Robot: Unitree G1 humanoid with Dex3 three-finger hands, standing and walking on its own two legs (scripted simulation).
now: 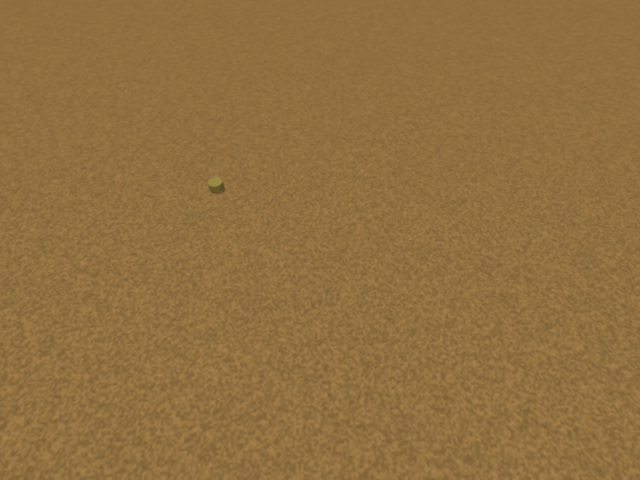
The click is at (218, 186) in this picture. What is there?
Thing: low tin
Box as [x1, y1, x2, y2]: [208, 177, 223, 191]
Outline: 211,178 208,181 210,190 220,190 223,187 222,180 218,177
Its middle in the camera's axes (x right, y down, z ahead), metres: -0.50 -0.28 +1.90
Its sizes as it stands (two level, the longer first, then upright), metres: 0.071 0.071 0.034
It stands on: the floor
